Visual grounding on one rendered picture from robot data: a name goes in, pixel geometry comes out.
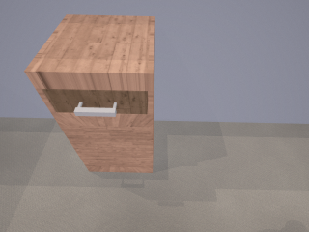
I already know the cabinet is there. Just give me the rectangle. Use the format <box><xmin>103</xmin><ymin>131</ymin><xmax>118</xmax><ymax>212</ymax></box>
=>
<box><xmin>24</xmin><ymin>14</ymin><xmax>155</xmax><ymax>173</ymax></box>

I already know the drawer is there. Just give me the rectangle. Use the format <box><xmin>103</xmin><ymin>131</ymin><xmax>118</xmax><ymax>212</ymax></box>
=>
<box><xmin>42</xmin><ymin>89</ymin><xmax>148</xmax><ymax>114</ymax></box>

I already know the handle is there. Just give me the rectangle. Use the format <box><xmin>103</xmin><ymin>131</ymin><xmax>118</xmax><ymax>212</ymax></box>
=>
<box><xmin>73</xmin><ymin>101</ymin><xmax>117</xmax><ymax>117</ymax></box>

